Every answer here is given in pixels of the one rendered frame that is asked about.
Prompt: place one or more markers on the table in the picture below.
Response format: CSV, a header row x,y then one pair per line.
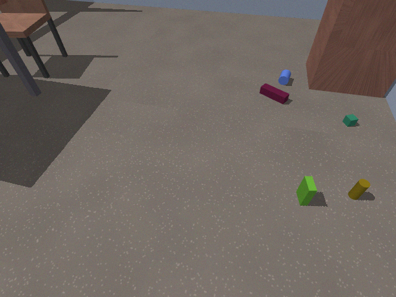
x,y
16,61

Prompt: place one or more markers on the chair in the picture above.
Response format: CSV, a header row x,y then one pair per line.
x,y
20,18

